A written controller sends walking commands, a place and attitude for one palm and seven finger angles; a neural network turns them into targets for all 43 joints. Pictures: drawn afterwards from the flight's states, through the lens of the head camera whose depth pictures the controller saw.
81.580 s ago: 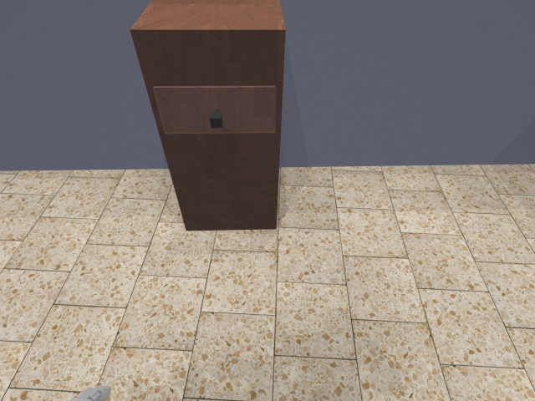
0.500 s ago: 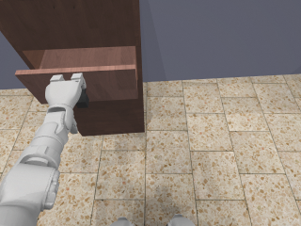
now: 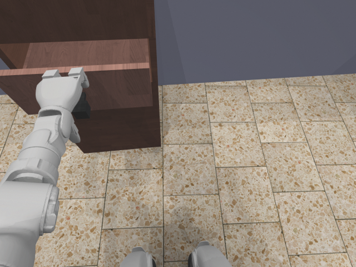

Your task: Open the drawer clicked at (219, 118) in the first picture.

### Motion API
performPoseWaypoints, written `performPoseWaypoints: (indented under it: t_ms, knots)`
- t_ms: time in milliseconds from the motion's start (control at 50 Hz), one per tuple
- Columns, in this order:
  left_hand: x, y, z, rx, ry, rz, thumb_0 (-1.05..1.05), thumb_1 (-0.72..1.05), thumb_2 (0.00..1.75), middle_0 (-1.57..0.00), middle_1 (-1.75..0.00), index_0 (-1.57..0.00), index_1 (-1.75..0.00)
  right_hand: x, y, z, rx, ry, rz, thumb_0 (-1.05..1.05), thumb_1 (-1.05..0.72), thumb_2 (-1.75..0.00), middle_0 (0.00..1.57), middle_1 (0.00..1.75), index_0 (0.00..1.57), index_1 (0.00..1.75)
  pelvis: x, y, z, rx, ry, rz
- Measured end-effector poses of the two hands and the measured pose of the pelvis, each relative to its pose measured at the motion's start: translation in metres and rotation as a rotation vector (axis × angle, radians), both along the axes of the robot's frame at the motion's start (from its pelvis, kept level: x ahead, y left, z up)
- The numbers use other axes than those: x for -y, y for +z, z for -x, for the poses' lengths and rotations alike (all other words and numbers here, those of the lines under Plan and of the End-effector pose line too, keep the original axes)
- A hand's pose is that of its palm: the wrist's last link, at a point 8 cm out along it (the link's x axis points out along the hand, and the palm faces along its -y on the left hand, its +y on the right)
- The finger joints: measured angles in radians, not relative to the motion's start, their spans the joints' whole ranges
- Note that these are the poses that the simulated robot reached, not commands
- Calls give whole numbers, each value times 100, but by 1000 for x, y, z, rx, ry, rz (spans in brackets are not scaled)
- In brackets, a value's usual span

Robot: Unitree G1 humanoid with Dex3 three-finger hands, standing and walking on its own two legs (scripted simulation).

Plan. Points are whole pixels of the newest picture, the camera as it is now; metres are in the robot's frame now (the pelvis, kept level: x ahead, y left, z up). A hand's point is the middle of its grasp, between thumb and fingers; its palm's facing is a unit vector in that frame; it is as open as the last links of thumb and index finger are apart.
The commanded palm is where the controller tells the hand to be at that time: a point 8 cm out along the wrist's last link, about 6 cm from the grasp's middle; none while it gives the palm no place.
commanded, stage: move the hooked fingers above the handle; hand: left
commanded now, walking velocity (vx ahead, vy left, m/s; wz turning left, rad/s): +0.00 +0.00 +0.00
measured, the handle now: (82, 104) +0.55 +0.23 -0.06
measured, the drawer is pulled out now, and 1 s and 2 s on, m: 0.11 0.10 0.10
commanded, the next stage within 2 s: none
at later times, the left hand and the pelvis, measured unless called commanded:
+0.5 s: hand (61, 101) +0.51 +0.24 +0.01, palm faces +0.05 -0.02 -1.00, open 13.8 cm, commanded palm +0.48 +0.23 +0.06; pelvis +0.00 +0.01 -0.01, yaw +0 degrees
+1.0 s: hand (60, 111) +0.50 +0.26 -0.01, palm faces -0.07 +0.03 -1.00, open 13.8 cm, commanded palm +0.48 +0.24 +0.06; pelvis -0.01 +0.01 -0.01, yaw -1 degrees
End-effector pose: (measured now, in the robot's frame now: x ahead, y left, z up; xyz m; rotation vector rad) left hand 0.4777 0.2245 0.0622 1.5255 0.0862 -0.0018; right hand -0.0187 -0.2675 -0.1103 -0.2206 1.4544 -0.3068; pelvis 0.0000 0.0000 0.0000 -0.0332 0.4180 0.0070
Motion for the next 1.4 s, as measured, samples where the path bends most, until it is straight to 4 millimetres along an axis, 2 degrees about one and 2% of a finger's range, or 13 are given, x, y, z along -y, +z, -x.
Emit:
performPoseWaypoints:
  t_ms: [100,200,300,420,500,600,700,800,900,1000,1060,1240,1400]
  knots:
    - [-11,9,-2,41,42,-24,0,-49,30,-31,-120,-32,-120,-2,-1,-3,2,1,-11,0,-90,-90,20,30,20,30,-2,0,0,2,-4,3]
    - [-23,-2,8,-53,92,-59,0,-49,30,-31,-120,-32,-120,-6,0,-8,13,3,-24,0,-90,-90,20,30,20,30,-5,4,0,14,-3,3]
    - [-11,-9,14,-87,-3,1,0,-49,30,-31,-120,-32,-120,-7,4,-15,27,21,-2,0,-90,-90,20,30,20,30,-7,5,-1,20,9,7]
    - [0,4,2,73,-72,32,0,-49,30,-32,-120,-33,-120,-3,2,-19,39,38,27,0,-90,-90,20,30,20,30,-9,-3,-1,0,14,12]
    - [-18,6,-7,101,53,-30,0,-49,30,-31,-120,-32,-120,-4,-4,-19,32,33,9,0,-90,-90,20,30,20,30,-10,-6,3,-10,5,12]
    - [-38,-10,1,-71,163,-95,0,-48,30,-31,-120,-32,-120,-12,-4,-14,16,9,-22,0,-90,-90,20,29,20,30,-12,0,3,-4,-2,10]
    - [-16,-17,6,-165,12,12,0,-48,30,-31,-120,-32,-120,-16,4,-8,2,10,2,0,-90,-90,20,30,20,30,-12,4,-2,10,9,11]
    - [12,4,-5,28,-160,71,0,-49,30,-32,-120,-33,-120,-10,5,-6,3,17,39,0,-90,-90,20,30,20,30,-11,-2,-5,-5,14,17]
    - [8,3,-14,141,-58,9,0,-49,30,-38,-125,-32,-120,-8,-8,-6,-3,20,11,0,-90,-90,20,30,20,30,-12,-11,1,-24,-1,15]
    - [-25,-19,-3,-12,167,-87,1,-48,30,-36,-124,-32,-120,-13,-13,-9,8,-2,-35,0,-90,-90,20,29,20,30,-11,-6,6,-20,-23,2]
    - [-38,-17,8,-99,192,-60,0,-48,30,-35,-123,-32,-120,-15,-8,-11,18,-6,-35,0,-90,-90,20,30,20,30,-10,1,5,-6,-18,0]
    - [-3,15,0,-9,-81,30,0,-49,30,-32,-121,-32,-120,-1,8,-18,47,40,53,0,-90,-90,20,30,21,30,-5,1,0,17,28,14]
    - [-17,-17,-9,6,59,-41,0,-49,30,-31,-120,-32,-120,5,-1,-10,31,23,45,0,-90,-90,20,29,20,30,-8,-9,5,-30,-8,11]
